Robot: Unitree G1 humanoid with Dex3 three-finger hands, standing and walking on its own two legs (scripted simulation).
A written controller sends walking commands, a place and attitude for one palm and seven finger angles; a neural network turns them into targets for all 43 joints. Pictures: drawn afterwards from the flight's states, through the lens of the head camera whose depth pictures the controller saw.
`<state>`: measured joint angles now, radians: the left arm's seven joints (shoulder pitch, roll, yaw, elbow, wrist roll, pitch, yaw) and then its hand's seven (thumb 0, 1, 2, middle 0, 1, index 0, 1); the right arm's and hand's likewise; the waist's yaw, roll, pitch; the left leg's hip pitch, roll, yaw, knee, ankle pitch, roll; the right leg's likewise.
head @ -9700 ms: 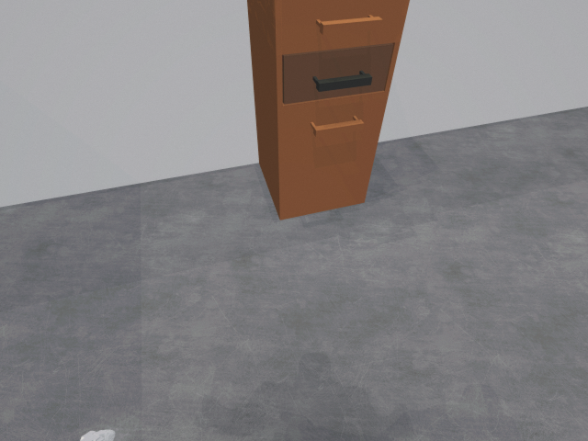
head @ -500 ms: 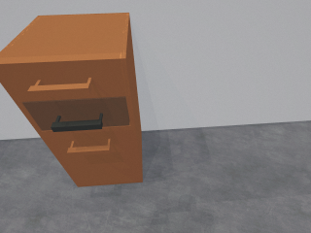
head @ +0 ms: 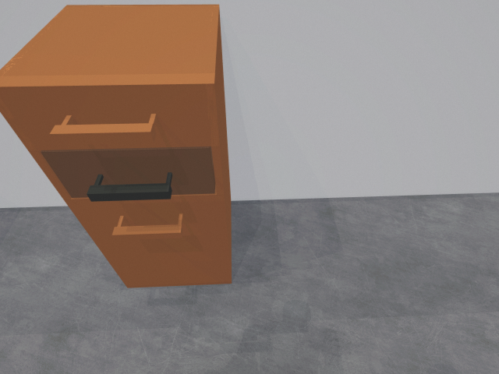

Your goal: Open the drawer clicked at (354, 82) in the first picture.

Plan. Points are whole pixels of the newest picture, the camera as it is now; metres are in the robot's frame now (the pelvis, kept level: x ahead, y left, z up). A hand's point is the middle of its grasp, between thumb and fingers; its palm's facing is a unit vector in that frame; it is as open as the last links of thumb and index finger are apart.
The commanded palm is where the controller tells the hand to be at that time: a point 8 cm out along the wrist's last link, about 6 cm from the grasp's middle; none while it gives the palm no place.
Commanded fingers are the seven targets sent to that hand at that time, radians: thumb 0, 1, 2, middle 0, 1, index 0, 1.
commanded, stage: come to a stop and stand still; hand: left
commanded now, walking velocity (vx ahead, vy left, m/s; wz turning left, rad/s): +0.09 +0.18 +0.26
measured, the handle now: (132, 184) +0.54 +0.32 -0.08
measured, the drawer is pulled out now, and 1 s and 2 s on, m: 0.00 0.00 0.00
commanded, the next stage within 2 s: look again from close up in 1.32 s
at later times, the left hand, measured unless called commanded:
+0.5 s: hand out of the picture +0.06 +0.21 -0.17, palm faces +0.09 -0.97 -0.22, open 7.3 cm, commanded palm none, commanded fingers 0.00 0.90 0.90 -0.20 -0.30 -0.20 -0.30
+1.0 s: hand out of the picture +0.03 +0.14 -0.16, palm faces +0.10 -0.97 -0.21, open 7.3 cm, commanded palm none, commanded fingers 0.00 0.90 0.90 -0.20 -0.30 -0.20 -0.30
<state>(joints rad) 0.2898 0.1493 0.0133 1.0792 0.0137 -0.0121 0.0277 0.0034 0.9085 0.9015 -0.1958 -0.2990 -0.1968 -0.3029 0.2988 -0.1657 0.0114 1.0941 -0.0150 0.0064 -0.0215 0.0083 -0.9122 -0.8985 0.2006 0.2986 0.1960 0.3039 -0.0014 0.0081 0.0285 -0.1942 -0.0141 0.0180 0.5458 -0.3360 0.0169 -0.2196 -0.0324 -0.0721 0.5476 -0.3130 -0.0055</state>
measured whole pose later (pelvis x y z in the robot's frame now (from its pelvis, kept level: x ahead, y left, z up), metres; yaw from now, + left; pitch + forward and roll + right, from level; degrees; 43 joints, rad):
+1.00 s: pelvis +0.04 -0.03 +0.01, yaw +4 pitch -1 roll +1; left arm 0.29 0.15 0.00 1.11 0.00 -0.02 0.03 0.00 0.93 0.90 -0.20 -0.30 -0.20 -0.30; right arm 0.28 -0.14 0.01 1.15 -0.01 0.00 -0.03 0.01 -0.91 -0.90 0.20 0.30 0.20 0.30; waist 0.00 0.01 0.02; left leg -0.11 0.04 0.05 0.41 -0.28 -0.03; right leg -0.18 0.04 -0.07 0.45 -0.26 -0.07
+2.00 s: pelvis +0.03 +0.00 +0.01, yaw +3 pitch -1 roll +1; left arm 0.29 0.14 -0.01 1.10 0.00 -0.02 0.03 0.01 0.92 0.90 -0.19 -0.30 -0.20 -0.30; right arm 0.34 -0.14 0.03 1.12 -0.01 -0.02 -0.03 0.01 -0.91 -0.90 0.20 0.30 0.20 0.30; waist -0.01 0.02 0.02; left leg -0.14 -0.02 0.06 0.45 -0.29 0.02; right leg -0.22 0.00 -0.04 0.50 -0.27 -0.03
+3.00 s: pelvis +0.01 +0.02 +0.00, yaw +2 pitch -2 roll +0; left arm 0.27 0.17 -0.02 1.05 0.00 -0.02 0.05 0.01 0.93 0.90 -0.20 -0.30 -0.20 -0.30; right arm 0.29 -0.17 0.02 1.04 -0.02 0.01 -0.02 0.01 -0.92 -0.90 0.20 0.30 0.20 0.30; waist -0.02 0.00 0.04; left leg -0.19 -0.02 0.09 0.54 -0.32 0.05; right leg -0.19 0.02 -0.07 0.53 -0.32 -0.04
